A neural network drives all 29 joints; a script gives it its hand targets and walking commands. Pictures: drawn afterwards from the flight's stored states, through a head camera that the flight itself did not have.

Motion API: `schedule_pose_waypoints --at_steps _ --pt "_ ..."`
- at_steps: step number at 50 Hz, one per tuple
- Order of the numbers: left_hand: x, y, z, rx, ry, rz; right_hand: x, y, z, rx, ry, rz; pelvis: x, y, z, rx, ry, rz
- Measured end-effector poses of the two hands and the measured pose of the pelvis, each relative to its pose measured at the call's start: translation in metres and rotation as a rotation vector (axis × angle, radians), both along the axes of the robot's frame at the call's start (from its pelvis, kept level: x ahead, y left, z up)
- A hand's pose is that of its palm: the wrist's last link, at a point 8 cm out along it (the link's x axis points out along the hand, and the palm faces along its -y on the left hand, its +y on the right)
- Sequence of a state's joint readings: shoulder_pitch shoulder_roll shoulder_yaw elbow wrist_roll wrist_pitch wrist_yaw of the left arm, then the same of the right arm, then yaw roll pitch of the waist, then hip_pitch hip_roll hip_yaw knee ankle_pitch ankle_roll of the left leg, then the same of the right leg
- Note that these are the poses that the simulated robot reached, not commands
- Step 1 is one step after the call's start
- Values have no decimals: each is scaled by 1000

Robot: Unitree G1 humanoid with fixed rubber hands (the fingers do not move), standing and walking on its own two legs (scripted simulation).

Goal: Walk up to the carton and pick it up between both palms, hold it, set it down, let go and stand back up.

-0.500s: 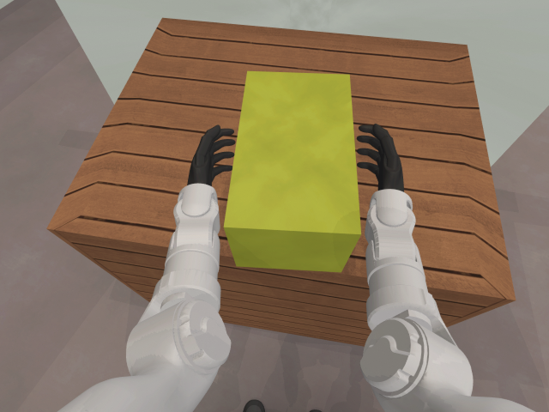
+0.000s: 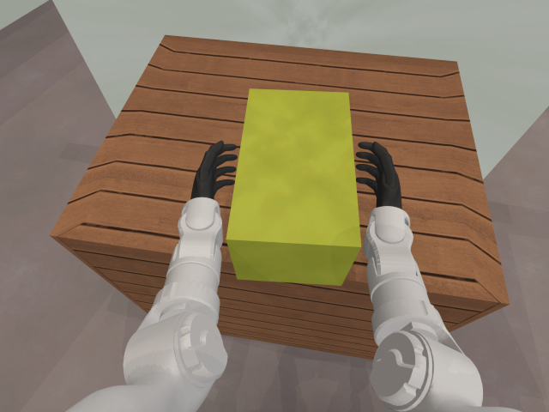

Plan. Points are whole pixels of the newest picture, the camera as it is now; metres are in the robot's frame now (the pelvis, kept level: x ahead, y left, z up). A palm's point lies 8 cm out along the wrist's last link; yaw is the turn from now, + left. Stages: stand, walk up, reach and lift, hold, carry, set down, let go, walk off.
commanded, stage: reach and lift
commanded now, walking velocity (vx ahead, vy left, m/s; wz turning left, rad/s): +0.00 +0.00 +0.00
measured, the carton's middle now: (294, 184) +0.47 -0.01 -0.01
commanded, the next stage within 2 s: none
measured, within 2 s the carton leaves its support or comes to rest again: leaves its support in 0.26 s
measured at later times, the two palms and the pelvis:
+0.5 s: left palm (191, 218) +0.36 +0.14 +0.07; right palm (393, 211) +0.35 -0.13 +0.09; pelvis -0.04 -0.01 +0.00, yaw +1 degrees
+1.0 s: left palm (191, 218) +0.35 +0.13 +0.09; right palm (403, 216) +0.34 -0.13 +0.10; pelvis -0.04 -0.01 +0.00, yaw +1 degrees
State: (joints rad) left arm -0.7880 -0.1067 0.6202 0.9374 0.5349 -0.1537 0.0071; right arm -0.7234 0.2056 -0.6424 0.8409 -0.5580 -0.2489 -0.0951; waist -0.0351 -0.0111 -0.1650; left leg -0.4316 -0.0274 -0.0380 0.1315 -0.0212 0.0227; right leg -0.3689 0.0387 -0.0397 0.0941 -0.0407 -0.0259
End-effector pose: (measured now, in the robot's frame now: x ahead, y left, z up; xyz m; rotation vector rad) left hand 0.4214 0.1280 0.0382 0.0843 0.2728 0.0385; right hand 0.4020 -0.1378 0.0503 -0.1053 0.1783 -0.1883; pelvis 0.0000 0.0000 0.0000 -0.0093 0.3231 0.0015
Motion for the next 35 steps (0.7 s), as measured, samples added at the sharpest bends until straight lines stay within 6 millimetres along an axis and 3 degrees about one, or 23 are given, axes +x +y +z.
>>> schedule_pose_waypoints --at_steps 11,21,28,35 --pt "-28 -3 2 -12 13 9 -26 -3 4 10 12 -3 -13 -1 0 2 -40 -5" --pt "-55 5 18 -23 7 39 -44 6 28 16 6 27 -32 -6 1 1 -115 3" --pt "-64 11 35 -25 -3 44 -49 12 48 26 -1 39 -42 -9 1 0 -168 18" --pt "-68 12 40 -20 -2 42 -54 12 53 36 0 37 -45 -10 1 0 -197 24"
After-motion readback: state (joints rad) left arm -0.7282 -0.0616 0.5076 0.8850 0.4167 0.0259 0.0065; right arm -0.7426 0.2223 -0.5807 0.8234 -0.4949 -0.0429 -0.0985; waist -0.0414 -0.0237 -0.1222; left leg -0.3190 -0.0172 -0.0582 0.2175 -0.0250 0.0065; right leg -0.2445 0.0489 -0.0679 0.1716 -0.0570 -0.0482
